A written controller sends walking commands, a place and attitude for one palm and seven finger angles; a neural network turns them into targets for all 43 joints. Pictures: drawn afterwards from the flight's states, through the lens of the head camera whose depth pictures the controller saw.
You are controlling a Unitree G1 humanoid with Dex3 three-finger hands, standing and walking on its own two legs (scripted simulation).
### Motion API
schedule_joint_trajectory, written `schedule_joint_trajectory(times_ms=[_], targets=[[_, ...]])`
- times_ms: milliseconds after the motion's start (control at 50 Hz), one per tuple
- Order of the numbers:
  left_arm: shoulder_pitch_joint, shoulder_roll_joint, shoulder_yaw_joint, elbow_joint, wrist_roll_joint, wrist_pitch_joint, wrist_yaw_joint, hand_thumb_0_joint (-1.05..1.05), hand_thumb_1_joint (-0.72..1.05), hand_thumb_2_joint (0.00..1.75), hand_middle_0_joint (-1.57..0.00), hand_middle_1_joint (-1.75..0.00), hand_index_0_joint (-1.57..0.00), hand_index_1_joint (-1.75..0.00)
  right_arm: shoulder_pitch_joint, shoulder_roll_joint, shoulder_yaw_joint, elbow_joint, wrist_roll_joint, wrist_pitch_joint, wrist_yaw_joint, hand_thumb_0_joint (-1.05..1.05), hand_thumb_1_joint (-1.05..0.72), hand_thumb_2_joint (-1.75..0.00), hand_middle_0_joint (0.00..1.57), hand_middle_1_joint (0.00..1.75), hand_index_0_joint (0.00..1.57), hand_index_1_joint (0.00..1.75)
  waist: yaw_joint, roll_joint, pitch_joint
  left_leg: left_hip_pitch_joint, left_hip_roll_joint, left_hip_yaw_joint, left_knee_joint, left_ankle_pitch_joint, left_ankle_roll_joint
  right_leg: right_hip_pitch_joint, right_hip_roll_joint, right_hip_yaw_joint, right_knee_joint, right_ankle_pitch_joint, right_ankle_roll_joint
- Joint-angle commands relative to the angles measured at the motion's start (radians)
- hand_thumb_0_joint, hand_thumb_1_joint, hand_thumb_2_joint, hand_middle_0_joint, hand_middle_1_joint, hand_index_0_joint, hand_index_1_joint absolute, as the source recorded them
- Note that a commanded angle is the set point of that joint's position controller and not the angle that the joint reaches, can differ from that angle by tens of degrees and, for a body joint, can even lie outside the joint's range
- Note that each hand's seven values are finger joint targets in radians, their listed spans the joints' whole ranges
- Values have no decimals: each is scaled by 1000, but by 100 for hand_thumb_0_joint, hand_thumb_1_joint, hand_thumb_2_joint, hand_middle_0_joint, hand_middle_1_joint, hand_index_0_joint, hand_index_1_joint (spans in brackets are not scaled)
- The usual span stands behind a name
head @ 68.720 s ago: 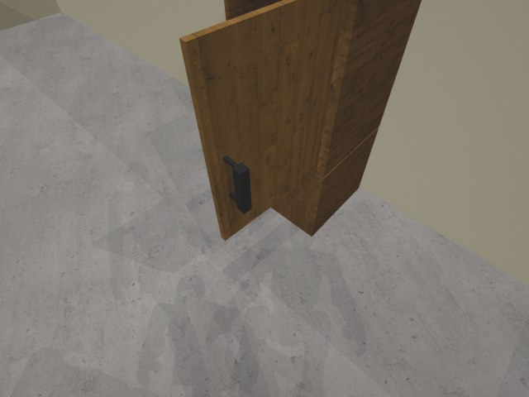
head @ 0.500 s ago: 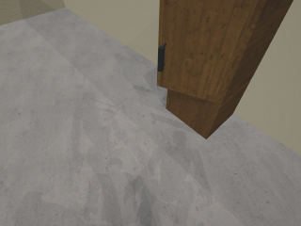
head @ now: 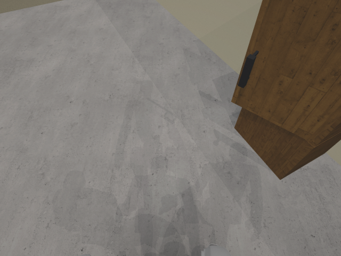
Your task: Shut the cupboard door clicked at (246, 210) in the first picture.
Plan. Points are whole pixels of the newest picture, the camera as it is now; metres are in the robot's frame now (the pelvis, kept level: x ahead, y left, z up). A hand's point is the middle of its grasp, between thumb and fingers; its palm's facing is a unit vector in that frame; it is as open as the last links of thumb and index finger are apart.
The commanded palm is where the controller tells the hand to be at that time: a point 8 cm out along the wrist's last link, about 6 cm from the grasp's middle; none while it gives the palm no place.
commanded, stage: turn to face it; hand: left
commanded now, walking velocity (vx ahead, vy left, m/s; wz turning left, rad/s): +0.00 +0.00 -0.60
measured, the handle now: (249, 69) +0.82 -0.30 -0.09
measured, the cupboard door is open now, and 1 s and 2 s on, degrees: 23 23 23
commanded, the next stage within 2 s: take the last steps up to it in 1.08 s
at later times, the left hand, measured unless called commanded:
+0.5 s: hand (108, 239) +0.18 +0.19 -0.17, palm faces -0.14 -0.97 -0.21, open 7.3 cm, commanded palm none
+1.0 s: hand (140, 181) +0.35 +0.12 -0.17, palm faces -0.46 -0.86 -0.22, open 7.4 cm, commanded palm none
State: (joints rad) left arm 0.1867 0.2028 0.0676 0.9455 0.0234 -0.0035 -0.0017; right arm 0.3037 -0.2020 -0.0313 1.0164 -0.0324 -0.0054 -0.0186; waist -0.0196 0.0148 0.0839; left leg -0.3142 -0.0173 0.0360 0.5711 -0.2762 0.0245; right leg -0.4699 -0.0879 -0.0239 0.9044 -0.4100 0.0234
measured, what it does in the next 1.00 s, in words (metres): walks ahead, turning right: right foot, then left foot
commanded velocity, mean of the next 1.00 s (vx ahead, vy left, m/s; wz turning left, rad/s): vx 0.00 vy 0.00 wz -0.50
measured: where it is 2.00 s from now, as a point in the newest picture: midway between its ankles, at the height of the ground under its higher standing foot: (200, 237)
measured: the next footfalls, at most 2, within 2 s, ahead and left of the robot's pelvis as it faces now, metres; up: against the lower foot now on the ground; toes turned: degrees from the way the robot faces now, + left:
right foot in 0.08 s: +0.13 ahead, -0.13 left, +0.00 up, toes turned -4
left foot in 0.38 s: +0.15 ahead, +0.11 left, +0.00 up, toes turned -8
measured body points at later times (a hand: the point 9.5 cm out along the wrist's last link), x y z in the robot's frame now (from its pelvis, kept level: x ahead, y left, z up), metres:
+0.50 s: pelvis +0.11 +0.00 +0.01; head +0.16 +0.00 +0.45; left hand +0.19 +0.24 -0.15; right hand +0.17 -0.26 -0.13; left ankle +0.11 +0.11 -0.73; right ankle +0.07 -0.12 -0.68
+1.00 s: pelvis +0.16 +0.00 +0.00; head +0.20 -0.01 +0.44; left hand +0.37 +0.17 -0.15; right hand +0.08 -0.26 -0.14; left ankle +0.22 +0.10 -0.73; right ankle +0.10 -0.13 -0.72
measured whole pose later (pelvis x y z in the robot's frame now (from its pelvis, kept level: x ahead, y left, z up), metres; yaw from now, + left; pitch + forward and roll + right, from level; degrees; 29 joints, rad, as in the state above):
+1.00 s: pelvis +0.16 +0.00 +0.00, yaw -29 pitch +1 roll -1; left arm 0.14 0.22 0.06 0.90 0.02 0.07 0.00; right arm 0.23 -0.23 -0.03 0.90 -0.02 0.02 -0.03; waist -0.03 0.00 0.06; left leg -0.34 0.06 0.04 0.63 -0.29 -0.01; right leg -0.37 0.03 0.07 0.70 -0.40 0.02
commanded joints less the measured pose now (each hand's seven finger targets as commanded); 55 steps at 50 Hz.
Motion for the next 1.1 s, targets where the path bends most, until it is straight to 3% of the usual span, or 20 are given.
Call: schedule_joint_trajectory(times_ms=[0,20,60,100,180,300,320,360,380,460,600,620,640,660,720,900,940,960,1020,1080], targets=[[203,15,-14,34,4,-8,6,0,90,90,-20,-30,-20,-30,-35,-125,-25,-35,11,-13,-8,0,-90,-90,20,30,20,30,70,34,-109,-41,179,-93,-173,-20,79,297,70,-64,-326,212,5],[226,51,-8,46,5,-12,11,0,90,90,-20,-30,-20,-30,-34,-102,-22,-29,15,-9,-3,0,-90,-90,20,30,20,30,80,-33,-78,-65,126,-40,-108,-82,35,331,50,10,-409,218,-6],[192,168,5,27,8,-20,18,0,90,90,-20,-30,-20,-30,26,-42,-14,-50,19,9,8,0,-90,-90,20,30,20,30,34,-227,-7,-102,7,65,103,-256,-33,241,-196,400,-645,135,-130],[139,166,12,22,4,-24,22,0,90,90,-20,-30,-20,-30,-25,-52,-18,-54,15,20,-2,0,-90,-90,20,30,20,30,34,-299,14,-98,46,5,291,-294,-36,204,-211,481,-679,352,-211],[147,146,43,25,8,-12,39,0,90,90,-20,-30,-20,-30,-74,-43,-19,-75,30,6,-17,0,-90,-90,20,30,20,30,46,-140,-148,-170,46,-27,305,-255,-52,487,-167,347,-493,977,-238],[63,144,59,-10,-1,19,30,0,90,90,-20,-30,-20,-30,-71,-42,-24,-113,31,13,-24,0,-90,-90,20,30,20,30,1,-135,-142,68,30,-18,-54,9,-59,283,-66,316,-453,705,-150],[36,127,56,-26,-7,23,27,0,90,90,-20,-30,-20,-30,-30,-70,-29,-103,29,5,-26,0,-90,-90,20,30,20,30,-24,-104,-152,214,65,-26,-173,102,-55,170,-22,285,-415,585,-107],[42,62,39,-69,-12,23,8,0,90,90,-20,-30,-20,-30,-4,-211,-58,-124,12,0,-30,0,-90,-90,20,30,20,30,-31,284,-161,322,434,-330,-278,328,106,-59,145,77,-126,-98,-8],[25,83,42,-87,-2,25,2,0,90,90,-20,-30,-20,-30,-20,-216,-57,-137,3,4,-31,0,-90,-90,20,30,20,30,-34,212,-116,253,483,-343,-278,338,179,-83,128,60,48,-184,3],[4,79,44,-81,-2,38,-22,0,90,90,-20,-30,-20,-30,-109,-176,-46,-166,-1,4,-36,0,-90,-90,20,30,20,30,9,168,-78,265,360,-76,-162,669,134,-87,65,14,92,-98,18],[40,97,40,-97,1,35,-31,0,90,90,-20,-30,-20,-30,-104,-216,-63,-156,7,16,-19,0,-90,-90,20,30,20,30,39,150,-94,143,321,54,-19,493,36,237,111,-81,-337,193,-25],[111,142,48,-82,4,26,-27,0,90,90,-20,-30,-20,-30,-113,-207,-64,-167,15,16,-14,0,-90,-90,20,30,20,30,79,50,-136,67,271,97,130,385,-9,373,60,-5,-446,394,-50],[164,257,67,-72,16,13,-11,0,90,90,-20,-30,-20,-30,-114,-134,-50,-198,27,18,-7,0,-90,-90,20,30,20,30,98,-262,-188,-169,112,175,393,-82,-77,537,-198,349,-533,698,-162],[196,298,70,-61,-1,13,3,0,90,90,-20,-30,-20,-30,-128,-144,-41,-223,27,29,-12,0,-90,-90,20,30,20,30,112,-241,-191,-223,75,47,556,-381,-85,494,-327,443,-532,872,-274],[43,219,56,-100,5,26,30,0,90,90,-20,-30,-20,-30,-154,-140,-36,-200,22,30,-18,0,-90,-90,20,30,20,30,60,-211,-156,-286,130,-69,624,-254,-86,410,-216,351,-496,670,-273],[-86,202,45,-128,-1,45,10,0,90,90,-20,-30,-20,-30,46,-111,-25,-128,20,19,-7,0,-90,-90,20,30,20,30,-40,-134,-112,147,64,19,-62,38,-72,84,-51,253,-450,272,-121],[-50,98,26,-156,-14,53,-1,0,90,90,-20,-30,-20,-30,72,-268,-49,-140,-4,2,-16,0,-90,-90,20,30,20,30,-35,307,-83,152,420,-408,-329,4,86,-65,149,51,-123,-104,-12],[-59,129,23,-164,-5,45,-6,0,90,90,-20,-30,-20,-30,48,-274,-48,-157,-3,2,-14,0,-90,-90,20,30,20,30,-26,238,-74,44,482,-479,-352,-34,163,-19,116,74,23,-166,-11],[-63,108,32,-130,0,44,-19,0,90,90,-20,-30,-20,-30,-30,-209,-31,-152,-9,-5,-23,0,-90,-90,20,30,20,30,16,180,-69,92,360,-241,-275,303,138,-37,83,50,144,-100,2],[-77,69,12,-121,-7,39,-20,0,90,90,-20,-30,-20,-30,12,-194,-32,-119,-7,-3,-27,0,-90,-90,20,30,20,30,-11,179,-124,213,313,-89,-179,601,114,43,95,-15,-66,-79,1]])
